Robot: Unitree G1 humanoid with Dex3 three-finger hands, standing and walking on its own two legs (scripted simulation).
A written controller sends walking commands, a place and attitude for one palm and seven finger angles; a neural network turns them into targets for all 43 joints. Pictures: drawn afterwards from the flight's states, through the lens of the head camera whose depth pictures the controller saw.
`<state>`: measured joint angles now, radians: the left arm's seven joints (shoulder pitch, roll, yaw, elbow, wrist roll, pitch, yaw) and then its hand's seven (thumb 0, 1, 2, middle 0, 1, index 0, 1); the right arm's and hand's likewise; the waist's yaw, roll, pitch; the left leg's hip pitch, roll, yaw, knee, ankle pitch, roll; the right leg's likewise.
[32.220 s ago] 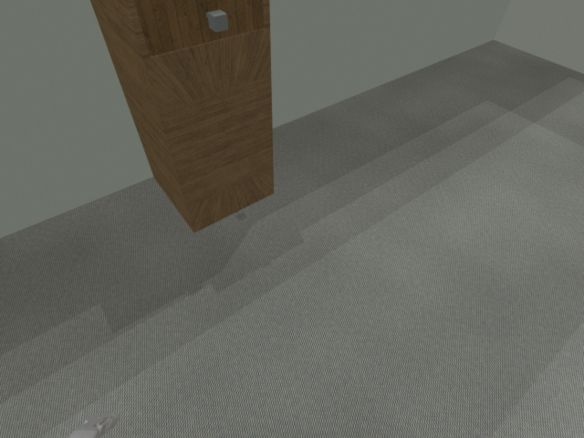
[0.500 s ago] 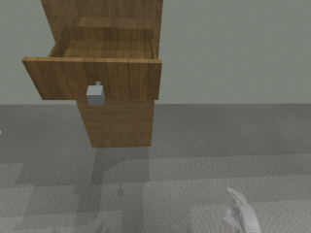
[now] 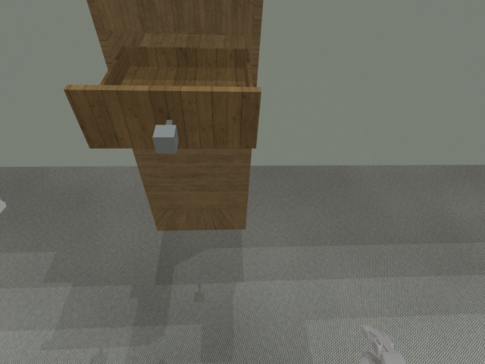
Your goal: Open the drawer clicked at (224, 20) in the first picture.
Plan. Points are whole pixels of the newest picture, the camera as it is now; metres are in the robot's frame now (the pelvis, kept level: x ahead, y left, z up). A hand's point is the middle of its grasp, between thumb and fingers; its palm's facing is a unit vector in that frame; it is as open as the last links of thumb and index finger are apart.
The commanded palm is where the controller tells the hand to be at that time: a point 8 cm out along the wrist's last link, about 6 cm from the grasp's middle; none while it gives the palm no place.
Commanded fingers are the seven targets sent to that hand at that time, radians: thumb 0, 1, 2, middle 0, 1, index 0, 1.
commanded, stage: let the arm hang, fingers relaxed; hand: left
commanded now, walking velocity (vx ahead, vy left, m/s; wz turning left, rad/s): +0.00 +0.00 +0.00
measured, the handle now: (167, 133) +0.53 +0.18 +0.10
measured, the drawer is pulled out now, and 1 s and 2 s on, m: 0.30 0.30 0.30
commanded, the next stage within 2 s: look to check the result in 1.18 s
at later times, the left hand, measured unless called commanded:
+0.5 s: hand out of the picture -0.04 +0.21 -0.17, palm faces +0.09 -0.97 -0.22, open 6.9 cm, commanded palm none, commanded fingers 0.00 0.90 0.90 -0.20 -0.30 -0.20 -0.30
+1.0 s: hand out of the picture +0.00 +0.22 -0.15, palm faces +0.03 -0.97 -0.25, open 7.4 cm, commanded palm none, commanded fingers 0.00 0.90 0.90 -0.20 -0.30 -0.20 -0.30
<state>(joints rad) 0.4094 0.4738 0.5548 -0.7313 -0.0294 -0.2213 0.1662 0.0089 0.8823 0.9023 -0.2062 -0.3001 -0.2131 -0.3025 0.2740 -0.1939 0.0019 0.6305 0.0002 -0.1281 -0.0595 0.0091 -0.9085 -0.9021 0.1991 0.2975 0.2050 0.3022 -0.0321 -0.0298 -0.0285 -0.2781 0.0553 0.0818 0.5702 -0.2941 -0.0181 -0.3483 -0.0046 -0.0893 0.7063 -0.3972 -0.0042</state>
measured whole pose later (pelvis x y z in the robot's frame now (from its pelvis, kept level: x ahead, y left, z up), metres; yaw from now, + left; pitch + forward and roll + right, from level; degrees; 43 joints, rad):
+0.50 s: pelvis -0.02 +0.01 +0.01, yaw +3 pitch -1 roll -1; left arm 0.36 0.23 0.03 0.94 0.01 0.05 0.01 -0.03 1.01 0.90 -0.20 -0.30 -0.21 -0.30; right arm 0.31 -0.19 0.01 0.97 -0.02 0.05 -0.01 0.00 -0.91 -0.90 0.20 0.30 0.20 0.30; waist 0.01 -0.02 0.09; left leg -0.27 0.06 0.03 0.54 -0.24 -0.02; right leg -0.24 -0.01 -0.15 0.48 -0.22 -0.04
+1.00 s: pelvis -0.02 +0.03 +0.01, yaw +1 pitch -2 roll +0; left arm 0.23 0.17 0.01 1.10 0.01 0.01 0.02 0.00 0.91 0.90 -0.19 -0.30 -0.20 -0.30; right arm 0.29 -0.15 -0.01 1.09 -0.02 0.02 -0.02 0.00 -0.91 -0.90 0.20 0.30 0.20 0.30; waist -0.01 0.04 0.04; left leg -0.19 0.02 0.09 0.41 -0.19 0.01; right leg -0.21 -0.04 -0.10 0.43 -0.18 -0.01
